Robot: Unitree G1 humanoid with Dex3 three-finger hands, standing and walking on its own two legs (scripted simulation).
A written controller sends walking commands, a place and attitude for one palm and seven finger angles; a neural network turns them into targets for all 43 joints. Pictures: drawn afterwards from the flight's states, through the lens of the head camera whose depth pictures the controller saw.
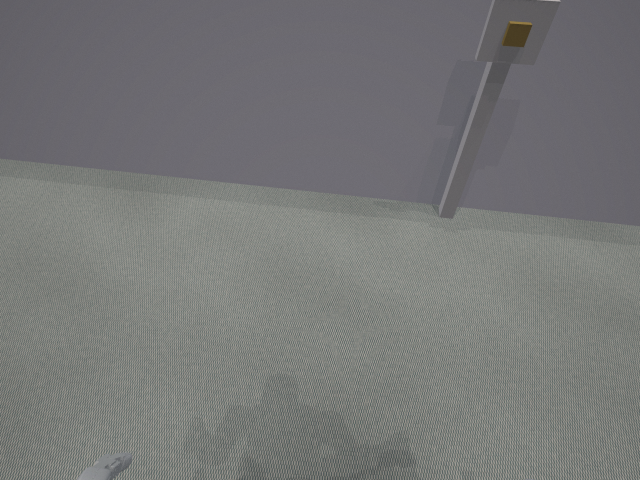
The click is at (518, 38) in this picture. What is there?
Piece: button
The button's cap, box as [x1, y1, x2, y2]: [502, 21, 531, 46]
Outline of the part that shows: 509,21 502,40 502,44 523,46 529,32 531,23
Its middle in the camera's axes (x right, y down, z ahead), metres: +0.59 -0.62 +1.16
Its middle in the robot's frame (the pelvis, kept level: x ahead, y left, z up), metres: +1.32 -0.52 +0.05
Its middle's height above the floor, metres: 0.81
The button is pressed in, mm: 0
